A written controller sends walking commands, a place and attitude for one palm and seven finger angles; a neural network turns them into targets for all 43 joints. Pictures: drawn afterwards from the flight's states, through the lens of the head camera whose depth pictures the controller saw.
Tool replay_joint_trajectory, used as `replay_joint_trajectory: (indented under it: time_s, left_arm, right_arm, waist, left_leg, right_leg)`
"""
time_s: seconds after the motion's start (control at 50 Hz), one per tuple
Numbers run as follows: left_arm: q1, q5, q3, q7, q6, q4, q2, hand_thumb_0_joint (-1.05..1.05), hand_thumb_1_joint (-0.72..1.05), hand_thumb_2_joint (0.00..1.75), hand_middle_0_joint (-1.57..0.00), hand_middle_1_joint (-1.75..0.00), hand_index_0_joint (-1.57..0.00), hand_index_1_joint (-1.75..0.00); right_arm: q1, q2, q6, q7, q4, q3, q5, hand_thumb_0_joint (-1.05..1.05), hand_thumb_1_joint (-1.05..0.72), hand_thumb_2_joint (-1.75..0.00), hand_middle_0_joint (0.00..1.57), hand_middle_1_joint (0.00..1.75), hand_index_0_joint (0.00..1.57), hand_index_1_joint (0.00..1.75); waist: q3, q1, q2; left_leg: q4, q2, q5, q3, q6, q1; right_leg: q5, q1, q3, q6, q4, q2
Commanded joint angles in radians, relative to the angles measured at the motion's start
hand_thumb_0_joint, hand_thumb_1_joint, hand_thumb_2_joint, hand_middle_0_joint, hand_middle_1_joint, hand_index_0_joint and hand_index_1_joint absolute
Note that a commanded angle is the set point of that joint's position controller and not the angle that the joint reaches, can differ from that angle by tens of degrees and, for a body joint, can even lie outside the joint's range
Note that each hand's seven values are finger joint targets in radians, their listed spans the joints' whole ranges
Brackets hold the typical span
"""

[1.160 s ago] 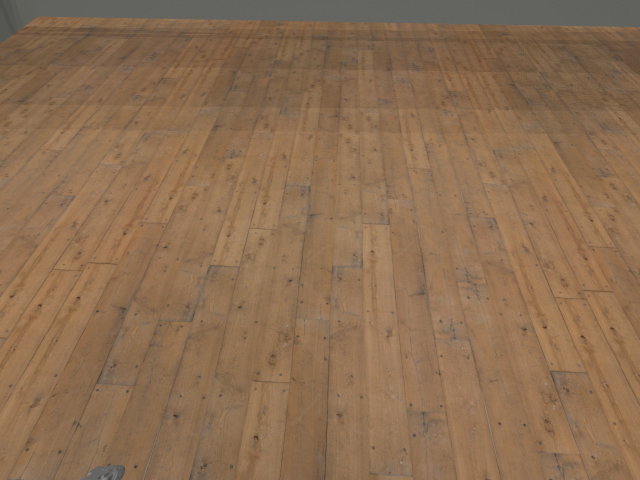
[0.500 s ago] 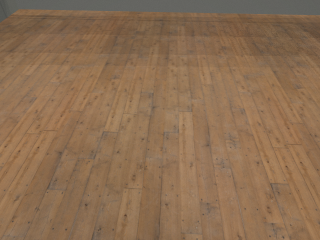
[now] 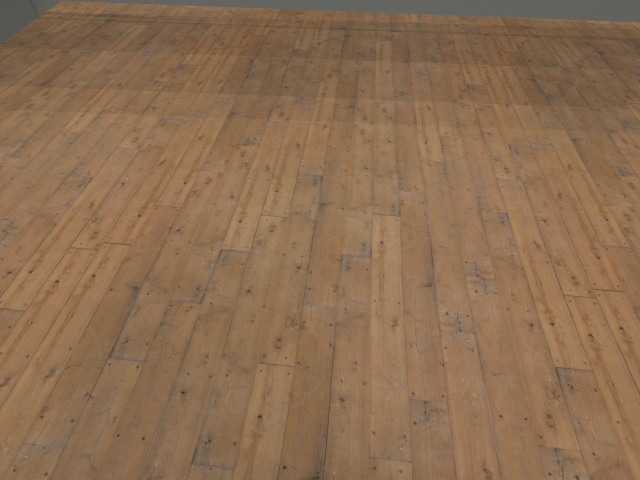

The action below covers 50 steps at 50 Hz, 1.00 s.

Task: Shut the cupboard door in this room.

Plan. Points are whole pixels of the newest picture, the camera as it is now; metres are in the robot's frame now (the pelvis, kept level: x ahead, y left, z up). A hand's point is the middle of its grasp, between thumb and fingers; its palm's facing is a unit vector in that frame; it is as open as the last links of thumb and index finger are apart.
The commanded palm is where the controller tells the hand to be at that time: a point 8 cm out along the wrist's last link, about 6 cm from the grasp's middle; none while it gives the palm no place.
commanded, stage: turn or walk to find it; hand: left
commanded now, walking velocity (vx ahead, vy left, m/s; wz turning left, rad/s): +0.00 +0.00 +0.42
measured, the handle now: out of the picture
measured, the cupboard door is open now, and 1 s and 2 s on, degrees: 79 79 79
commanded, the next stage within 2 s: none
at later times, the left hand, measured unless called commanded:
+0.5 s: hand out of the picture +0.01 +0.19 -0.16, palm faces +0.21 -0.93 -0.29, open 7.4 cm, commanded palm none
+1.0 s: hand out of the picture -0.12 +0.21 -0.17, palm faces +0.45 -0.85 -0.26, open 7.4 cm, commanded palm none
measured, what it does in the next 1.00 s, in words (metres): steps on the spot, turning left: right foot, then left foot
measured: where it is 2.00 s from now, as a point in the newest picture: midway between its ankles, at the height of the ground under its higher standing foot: outside the picture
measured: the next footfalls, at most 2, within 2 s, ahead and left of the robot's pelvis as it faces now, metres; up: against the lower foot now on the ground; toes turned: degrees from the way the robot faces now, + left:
right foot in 0.44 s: +0.01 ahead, -0.13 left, +0.00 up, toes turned +10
left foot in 0.78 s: -0.06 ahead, +0.12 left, +0.00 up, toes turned +25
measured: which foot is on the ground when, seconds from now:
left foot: down 0.00-0.42, up 0.44-0.76, down 0.78-1.00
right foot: down 0.00-0.12, up 0.14-0.42, down 0.44-0.80, up 0.82-1.00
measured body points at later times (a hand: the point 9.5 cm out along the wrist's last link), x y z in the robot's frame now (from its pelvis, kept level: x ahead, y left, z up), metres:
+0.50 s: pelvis -0.03 -0.03 -0.01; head -0.01 -0.04 +0.44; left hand +0.00 +0.24 -0.13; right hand +0.05 -0.27 -0.16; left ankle -0.01 +0.11 -0.70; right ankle -0.03 -0.14 -0.74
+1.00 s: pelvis -0.07 -0.01 +0.00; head -0.05 +0.02 +0.45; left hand -0.15 +0.25 -0.15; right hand +0.12 -0.18 -0.13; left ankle -0.10 +0.10 -0.74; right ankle -0.02 -0.14 -0.68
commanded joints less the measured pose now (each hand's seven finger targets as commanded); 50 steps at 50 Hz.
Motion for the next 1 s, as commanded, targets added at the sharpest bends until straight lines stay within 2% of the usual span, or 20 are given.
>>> replay_joint_trajectory:
  time_s: [0.0,0.06,0.1,0.12,0.2,0.3,0.36,0.38,0.4,0.42,0.46,0.52,0.66,0.72,0.74,0.76,0.78,0.8,0.88,0.98]
  left_arm:
    - [0.03,0.006,0.051,0.016,-0.011,-0.09,0.176,0.0,0.9,0.9,-0.2,-0.3,-0.2,-0.3]
    - [0.008,0.008,0.055,0.019,-0.002,-0.127,0.149,0.0,0.9,0.9,-0.2,-0.3,-0.2,-0.3]
    - [-0.021,0.001,0.047,0.019,0.005,-0.157,0.08,0.0,0.9,0.9,-0.2,-0.3,-0.2,-0.3]
    - [-0.016,0.005,0.049,0.021,0.003,-0.166,0.09,0.0,0.9,0.9,-0.2,-0.3,-0.2,-0.3]
    - [0.028,-0.003,0.056,0.011,-0.004,-0.146,0.039,0.0,0.9,0.9,-0.2,-0.3,-0.2,-0.3]
    - [0.049,-0.009,0.058,0.011,-0.005,-0.162,0.001,0.0,0.9,0.9,-0.2,-0.3,-0.2,-0.3]
    - [0.144,-0.011,0.066,0.014,-0.011,-0.143,0.011,0.0,0.9,0.9,-0.2,-0.3,-0.2,-0.3]
    - [0.186,-0.005,0.074,0.018,-0.018,-0.136,0.044,0.0,0.9,0.9,-0.2,-0.3,-0.2,-0.3]
    - [0.199,0.013,0.094,0.025,-0.027,-0.14,0.131,0.0,0.9,0.9,-0.2,-0.3,-0.2,-0.3]
    - [0.147,0.012,0.095,0.026,-0.025,-0.169,0.18,0.0,0.9,0.9,-0.2,-0.3,-0.2,-0.3]
    - [0.075,0.01,0.088,0.028,-0.034,-0.178,0.125,0.0,0.9,0.9,-0.2,-0.3,-0.2,-0.3]
    - [0.032,0.015,0.072,0.023,-0.039,-0.181,0.074,0.0,0.9,0.9,-0.2,-0.3,-0.2,-0.3]
    - [0.172,0.024,0.093,0.021,-0.03,-0.129,0.141,0.0,0.9,0.9,-0.2,-0.3,-0.2,-0.3]
    - [0.15,0.015,0.097,0.017,-0.023,-0.123,0.142,0.0,0.9,0.9,-0.2,-0.3,-0.2,-0.3]
    - [0.159,0.007,0.092,0.014,-0.016,-0.128,0.118,0.0,0.9,0.9,-0.2,-0.3,-0.2,-0.3]
    - [0.18,0.0,0.083,0.007,-0.009,-0.16,0.058,0.0,0.9,0.9,-0.2,-0.3,-0.2,-0.3]
    - [0.127,0.009,0.067,0.008,-0.005,-0.19,0.029,0.0,0.9,0.9,-0.2,-0.3,-0.2,-0.3]
    - [0.063,0.008,0.069,0.015,0.007,-0.186,0.033,0.0,0.9,0.9,-0.2,-0.3,-0.2,-0.3]
    - [0.101,0.005,0.077,-0.006,0.006,-0.138,0.025,0.0,0.9,0.9,-0.2,-0.3,-0.2,-0.3]
    - [0.089,0.0,0.074,-0.005,0.009,-0.149,0.003,0.0,0.9,0.9,-0.2,-0.3,-0.2,-0.3]
  right_arm:
    - [0.041,-0.095,-0.001,-0.008,-0.086,-0.04,0.002,0.0,-0.9,-0.9,0.2,0.3,0.2,0.3]
    - [0.084,-0.092,-0.003,-0.004,-0.098,-0.051,0.0,0.0,-0.9,-0.9,0.2,0.3,0.2,0.3]
    - [0.116,-0.16,-0.013,-0.009,-0.109,-0.068,-0.011,0.0,-0.9,-0.9,0.2,0.3,0.2,0.3]
    - [0.128,-0.166,-0.016,-0.018,-0.112,-0.072,-0.004,0.0,-0.9,-0.9,0.2,0.3,0.2,0.3]
    - [0.083,-0.13,-0.014,-0.03,-0.136,-0.078,-0.006,0.0,-0.9,-0.9,0.2,0.3,0.2,0.3]
    - [0.11,-0.121,-0.001,-0.028,-0.141,-0.092,-0.011,0.0,-0.9,-0.9,0.2,0.3,0.2,0.3]
    - [0.079,-0.114,0.006,-0.021,-0.161,-0.1,-0.004,0.0,-0.9,-0.9,0.2,0.3,0.2,0.3]
    - [0.066,-0.087,0.009,-0.016,-0.174,-0.098,0.002,0.0,-0.9,-0.9,0.2,0.3,0.2,0.3]
    - [0.078,-0.02,0.01,-0.01,-0.194,-0.091,0.008,0.0,-0.9,-0.9,0.2,0.3,0.2,0.3]
    - [0.053,-0.023,0.012,-0.011,-0.213,-0.097,-0.005,0.0,-0.9,-0.9,0.2,0.3,0.2,0.3]
    - [0.031,-0.036,0.027,0.001,-0.187,-0.105,-0.006,0.0,-0.9,-0.9,0.2,0.3,0.2,0.3]
    - [0.08,-0.015,0.028,0.01,-0.15,-0.099,-0.003,0.0,-0.9,-0.9,0.2,0.3,0.2,0.3]
    - [-0.044,0.006,0.016,0.009,-0.177,-0.069,0.007,0.0,-0.9,-0.9,0.2,0.3,0.2,0.3]
    - [0.033,-0.014,0.003,0.005,-0.159,-0.069,0.007,0.0,-0.9,-0.9,0.2,0.3,0.2,0.3]
    - [0.073,-0.055,-0.007,0.005,-0.15,-0.076,0.004,0.0,-0.9,-0.9,0.2,0.3,0.2,0.3]
    - [0.099,-0.158,-0.016,0.002,-0.154,-0.097,-0.005,0.0,-0.9,-0.9,0.2,0.3,0.2,0.3]
    - [0.144,-0.204,-0.008,-0.001,-0.147,-0.107,0.001,0.0,-0.9,-0.9,0.2,0.3,0.2,0.3]
    - [0.161,-0.178,-0.015,-0.016,-0.127,-0.106,-0.002,0.0,-0.9,-0.9,0.2,0.3,0.2,0.3]
    - [0.007,-0.112,-0.018,-0.026,-0.168,-0.08,-0.006,0.0,-0.9,-0.9,0.2,0.3,0.2,0.3]
    - [0.024,-0.115,-0.009,-0.022,-0.169,-0.089,-0.009,0.0,-0.9,-0.9,0.2,0.3,0.2,0.3]
  waist:
    - [-0.063,0.004,-0.144]
    - [-0.052,-0.02,-0.04]
    - [0.0,-0.038,0.273]
    - [-0.005,-0.03,0.238]
    - [-0.082,-0.007,0.144]
    - [-0.098,-0.018,0.163]
    - [-0.122,0.023,0.145]
    - [-0.113,0.042,0.071]
    - [-0.086,0.045,-0.183]
    - [-0.028,0.047,-0.25]
    - [0.035,0.011,-0.186]
    - [0.057,-0.028,-0.161]
    - [0.004,0.053,-0.193]
    - [-0.042,0.01,-0.171]
    - [-0.086,-0.011,-0.061]
    - [-0.118,-0.017,0.22]
    - [-0.104,-0.043,0.264]
    - [-0.111,-0.064,0.247]
    - [-0.047,0.004,0.167]
    - [-0.034,-0.012,0.153]
  left_leg:
    - [0.139,0.045,0.03,0.017,0.009,-0.048]
    - [0.015,0.091,0.125,-0.041,0.03,0.029]
    - [-0.239,0.282,0.255,-0.45,0.171,0.006]
    - [-0.243,0.307,0.31,-0.491,0.226,0.024]
    - [-0.166,0.219,0.324,-0.339,0.209,0.08]
    - [-0.161,0.187,0.303,-0.376,0.195,0.074]
    - [-0.109,0.13,0.204,-0.351,0.137,-0.029]
    - [-0.043,0.078,0.075,-0.299,0.086,-0.151]
    - [0.192,-0.045,-0.156,-0.122,0.006,-0.358]
    - [0.418,-0.071,-0.297,-0.028,-0.025,-0.385]
    - [0.618,-0.003,-0.224,-0.038,-0.013,-0.318]
    - [0.657,0.019,-0.134,0.031,-0.036,-0.291]
    - [0.286,0.027,-0.221,0.125,-0.038,-0.16]
    - [0.001,0.016,-0.051,0.149,-0.021,0.023]
    - [-0.111,0.057,0.111,0.1,-0.002,0.164]
    - [-0.144,0.308,0.427,-0.205,0.099,0.308]
    - [-0.158,0.419,0.6,-0.278,0.207,0.253]
    - [-0.169,0.384,0.534,-0.286,0.214,0.206]
    - [-0.174,0.244,0.339,-0.136,0.168,0.097]
    - [-0.184,0.24,0.267,-0.173,0.184,0.075]
  right_leg:
    - [0.169,0.02,0.182,-0.106,-0.111,-0.279]
    - [0.101,-0.087,0.072,-0.057,0.026,-0.217]
    - [-0.276,-0.202,-0.026,0.038,0.371,0.003]
    - [-0.327,-0.239,0.052,0.031,0.486,-0.015]
    - [-0.245,-0.222,0.069,0.042,0.493,-0.017]
    - [-0.23,-0.124,0.051,0.042,0.271,0.022]
    - [-0.066,0.076,0.035,0.04,-0.008,0.036]
    - [-0.009,0.203,0.072,0.028,-0.138,-0.023]
    - [-0.12,0.29,0.342,-0.056,-0.259,-0.278]
    - [-0.011,0.128,0.465,-0.144,-0.284,-0.456]
    - [0.019,-0.04,0.346,-0.153,-0.26,-0.359]
    - [0.19,-0.028,0.144,-0.13,-0.195,-0.272]
    - [0.445,0.099,0.086,-0.151,-0.087,-0.317]
    - [0.441,0.059,0.014,-0.077,0.039,-0.286]
    - [0.352,-0.021,-0.032,-0.025,0.159,-0.246]
    - [-0.076,-0.252,-0.101,0.051,0.355,-0.126]
    - [-0.403,-0.302,-0.055,0.061,0.511,-0.08]
    - [-0.365,-0.314,0.021,0.061,0.589,-0.082]
    - [-0.188,-0.274,0.026,0.067,0.578,-0.08]
    - [-0.194,-0.197,0.009,0.07,0.39,-0.047]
